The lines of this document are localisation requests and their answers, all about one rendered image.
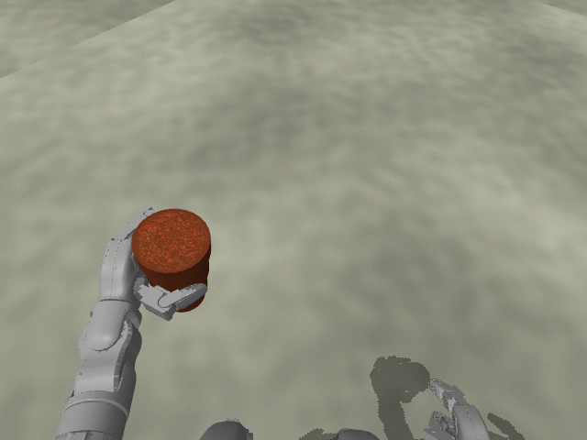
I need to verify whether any left robot hand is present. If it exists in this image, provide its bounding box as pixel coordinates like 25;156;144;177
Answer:
99;205;207;321

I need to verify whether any left robot arm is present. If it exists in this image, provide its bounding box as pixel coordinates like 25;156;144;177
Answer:
50;299;142;440

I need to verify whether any right robot hand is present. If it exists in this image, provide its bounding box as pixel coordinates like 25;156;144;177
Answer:
424;379;492;440

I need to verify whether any cup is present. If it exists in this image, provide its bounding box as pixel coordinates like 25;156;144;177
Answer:
131;209;211;313

